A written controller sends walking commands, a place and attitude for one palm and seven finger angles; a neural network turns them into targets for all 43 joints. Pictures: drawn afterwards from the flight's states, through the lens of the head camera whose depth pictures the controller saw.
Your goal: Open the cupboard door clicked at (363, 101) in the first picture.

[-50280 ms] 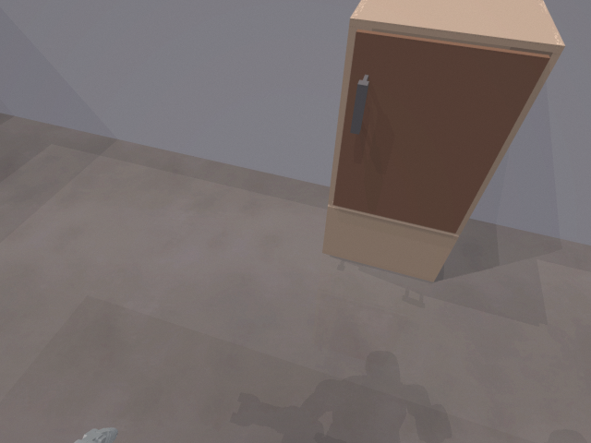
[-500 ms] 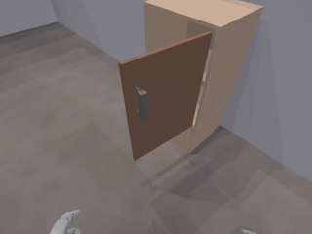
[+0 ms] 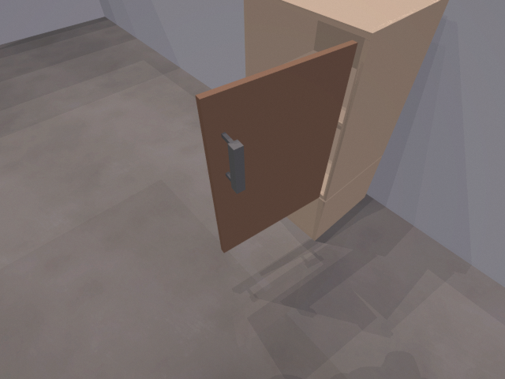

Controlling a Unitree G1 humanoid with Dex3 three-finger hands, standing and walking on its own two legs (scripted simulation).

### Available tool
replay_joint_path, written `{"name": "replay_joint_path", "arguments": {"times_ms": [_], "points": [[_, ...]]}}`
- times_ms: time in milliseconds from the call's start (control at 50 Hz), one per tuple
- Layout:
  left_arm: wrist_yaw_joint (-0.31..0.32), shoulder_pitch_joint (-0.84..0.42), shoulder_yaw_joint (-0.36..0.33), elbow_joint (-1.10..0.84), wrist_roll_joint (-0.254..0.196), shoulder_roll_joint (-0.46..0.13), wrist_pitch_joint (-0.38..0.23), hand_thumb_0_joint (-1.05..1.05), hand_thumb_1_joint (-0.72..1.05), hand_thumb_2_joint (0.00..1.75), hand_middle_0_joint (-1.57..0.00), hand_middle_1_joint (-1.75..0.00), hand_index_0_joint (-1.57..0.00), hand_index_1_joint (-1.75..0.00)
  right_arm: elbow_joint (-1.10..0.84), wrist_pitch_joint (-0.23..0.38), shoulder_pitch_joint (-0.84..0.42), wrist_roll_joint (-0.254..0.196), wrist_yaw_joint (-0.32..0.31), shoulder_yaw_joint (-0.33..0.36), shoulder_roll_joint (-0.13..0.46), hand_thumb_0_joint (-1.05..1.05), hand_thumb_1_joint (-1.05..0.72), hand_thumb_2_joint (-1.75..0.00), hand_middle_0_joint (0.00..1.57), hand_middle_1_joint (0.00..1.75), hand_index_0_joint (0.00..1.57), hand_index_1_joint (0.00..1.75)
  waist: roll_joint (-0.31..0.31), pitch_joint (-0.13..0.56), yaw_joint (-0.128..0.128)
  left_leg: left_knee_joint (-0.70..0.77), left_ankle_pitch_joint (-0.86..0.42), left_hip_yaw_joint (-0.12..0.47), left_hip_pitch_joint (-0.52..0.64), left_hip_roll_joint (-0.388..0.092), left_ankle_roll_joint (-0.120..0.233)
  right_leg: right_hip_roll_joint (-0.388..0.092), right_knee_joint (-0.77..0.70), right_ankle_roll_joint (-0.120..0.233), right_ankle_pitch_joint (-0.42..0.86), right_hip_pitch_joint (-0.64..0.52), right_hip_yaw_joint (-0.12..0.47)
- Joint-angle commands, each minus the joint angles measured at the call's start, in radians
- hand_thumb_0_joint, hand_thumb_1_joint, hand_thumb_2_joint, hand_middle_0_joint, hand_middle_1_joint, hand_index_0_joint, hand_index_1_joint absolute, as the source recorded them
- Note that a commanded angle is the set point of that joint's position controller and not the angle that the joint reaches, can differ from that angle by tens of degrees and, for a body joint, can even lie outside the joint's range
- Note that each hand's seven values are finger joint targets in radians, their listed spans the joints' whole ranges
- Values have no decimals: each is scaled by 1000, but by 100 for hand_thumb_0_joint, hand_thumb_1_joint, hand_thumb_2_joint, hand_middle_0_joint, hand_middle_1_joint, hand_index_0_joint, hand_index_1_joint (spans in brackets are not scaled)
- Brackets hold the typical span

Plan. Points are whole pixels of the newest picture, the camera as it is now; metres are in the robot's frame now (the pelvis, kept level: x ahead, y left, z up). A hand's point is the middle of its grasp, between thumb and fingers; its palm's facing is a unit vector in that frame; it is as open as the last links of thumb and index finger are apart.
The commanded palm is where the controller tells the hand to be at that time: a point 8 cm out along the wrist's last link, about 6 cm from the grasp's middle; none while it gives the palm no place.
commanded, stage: let the arm hang, fingers relaxed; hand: left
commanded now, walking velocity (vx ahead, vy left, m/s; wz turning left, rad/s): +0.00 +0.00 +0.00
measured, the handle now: (232, 162) +0.57 +0.08 -0.02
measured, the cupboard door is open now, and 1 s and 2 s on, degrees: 83 83 83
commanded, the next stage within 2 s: look to check the result in 0.38 s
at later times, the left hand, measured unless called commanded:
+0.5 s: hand out of the picture -0.01 +0.15 -0.18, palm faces +0.04 -0.98 -0.18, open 7.3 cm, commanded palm none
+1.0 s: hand out of the picture +0.01 +0.13 -0.17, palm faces +0.04 -0.98 -0.17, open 7.3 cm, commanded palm none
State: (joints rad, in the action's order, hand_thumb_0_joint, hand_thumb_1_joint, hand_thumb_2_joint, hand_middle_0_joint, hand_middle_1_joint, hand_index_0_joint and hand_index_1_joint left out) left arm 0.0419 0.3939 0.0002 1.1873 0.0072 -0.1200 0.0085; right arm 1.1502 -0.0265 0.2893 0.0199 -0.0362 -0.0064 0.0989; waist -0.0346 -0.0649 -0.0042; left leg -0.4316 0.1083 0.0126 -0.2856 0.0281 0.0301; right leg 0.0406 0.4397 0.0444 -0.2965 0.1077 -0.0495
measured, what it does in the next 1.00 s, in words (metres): stands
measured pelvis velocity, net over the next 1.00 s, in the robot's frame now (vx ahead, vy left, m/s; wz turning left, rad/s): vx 0.03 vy -0.02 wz -0.01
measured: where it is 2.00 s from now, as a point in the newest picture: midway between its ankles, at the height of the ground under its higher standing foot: outside the picture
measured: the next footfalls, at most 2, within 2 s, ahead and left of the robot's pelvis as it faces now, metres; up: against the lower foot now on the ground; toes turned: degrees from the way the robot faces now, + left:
none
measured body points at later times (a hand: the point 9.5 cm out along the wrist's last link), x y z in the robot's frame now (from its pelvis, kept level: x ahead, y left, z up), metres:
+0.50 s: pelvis +0.02 -0.01 +0.00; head +0.02 -0.02 +0.45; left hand -0.01 +0.20 -0.16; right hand +0.00 -0.22 -0.17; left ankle +0.08 +0.10 -0.74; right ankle -0.03 -0.09 -0.74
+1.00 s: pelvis +0.03 -0.02 +0.00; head +0.05 -0.03 +0.45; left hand +0.01 +0.18 -0.16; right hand +0.03 -0.23 -0.16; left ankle +0.08 +0.10 -0.74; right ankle -0.03 -0.09 -0.74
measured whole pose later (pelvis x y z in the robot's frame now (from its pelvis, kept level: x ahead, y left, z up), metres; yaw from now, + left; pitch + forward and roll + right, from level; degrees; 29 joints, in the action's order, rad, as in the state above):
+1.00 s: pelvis +0.03 -0.02 +0.00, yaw -1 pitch -2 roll +0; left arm 0.05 0.32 0.00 1.15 0.00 -0.10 -0.01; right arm 1.16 -0.01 0.25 0.02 -0.05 0.00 0.14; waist -0.01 -0.06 0.00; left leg -0.43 0.16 0.01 -0.23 0.02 0.00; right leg 0.05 0.39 0.07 -0.32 0.04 -0.04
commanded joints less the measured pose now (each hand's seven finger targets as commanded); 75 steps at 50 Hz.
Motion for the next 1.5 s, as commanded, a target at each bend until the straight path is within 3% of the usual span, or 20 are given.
{"name": "replay_joint_path", "arguments": {"times_ms": [0,140,260,580,760,820,920,1000,1100,1400,1480], "points": [[8,76,-13,-34,-2,-77,-14,0,90,90,-20,-30,-20,-30,-18,10,58,-3,-6,21,97,0,-90,-90,20,30,20,30,66,-59,0,62,69,102,72,-100,22,-124,-138,20,-51,171,108],[9,43,-22,-48,-2,-72,-16,0,90,90,-20,-30,-20,-30,-10,16,65,4,-6,18,82,0,-90,-90,20,30,20,30,13,-73,-1,72,54,108,43,-98,20,-125,-127,20,-28,145,108],[8,26,-23,-53,-4,-72,-19,0,90,90,-20,-30,-20,-30,-15,22,59,3,-10,16,87,0,-90,-90,20,30,20,30,6,-56,0,59,-7,101,59,-102,18,-129,-133,18,34,114,115],[7,20,-18,-50,-6,-84,-21,0,90,90,-20,-30,-20,-30,-15,20,43,-1,-11,16,108,0,-90,-90,20,30,20,30,53,-45,-4,47,-47,88,108,-107,14,-131,-149,9,84,103,114],[8,30,-17,-44,-6,-79,-23,0,90,90,-20,-30,-20,-30,-11,23,30,-1,-13,14,110,0,-90,-90,20,30,20,30,31,-32,-1,39,-87,84,124,-108,16,-133,-145,5,138,85,115],[9,29,-18,-46,-5,-84,-23,0,90,90,-20,-30,-20,-30,-12,25,27,-2,-14,14,113,0,-90,-90,20,30,20,30,51,-36,0,38,-94,84,121,-110,17,-134,-147,1,154,79,111],[9,25,-18,-47,-5,-83,-24,0,90,90,-20,-30,-20,-30,-11,26,23,-2,-15,14,115,0,-90,-90,20,30,20,30,31,-33,0,37,-105,78,125,-110,16,-136,-147,-2,179,72,114],[10,25,-20,-52,-5,-88,-24,0,90,90,-20,-30,-20,-30,-14,26,22,-3,-15,15,119,0,-90,-90,20,30,20,30,59,-31,3,33,-106,73,124,-109,14,-136,-149,-10,205,63,110],[11,23,-19,-54,-5,-85,-24,0,90,90,-20,-30,-20,-30,-12,26,18,-2,-16,14,119,0,-90,-90,20,30,20,30,36,-32,5,30,-107,71,126,-108,14,-136,-150,-10,209,59,115],[12,23,-23,-58,-6,-97,-25,0,90,90,-20,-30,-20,-30,-14,29,19,-4,-19,15,125,0,-90,-90,20,30,20,30,65,-17,5,25,-145,63,142,-111,16,-136,-142,-19,296,33,114],[11,27,-20,-55,-7,-91,-25,0,90,90,-20,-30,-20,-30,-11,28,19,-3,-19,15,123,0,-90,-90,20,30,20,30,49,-20,3,28,-131,60,148,-110,14,-138,-144,-17,286,39,120]]}}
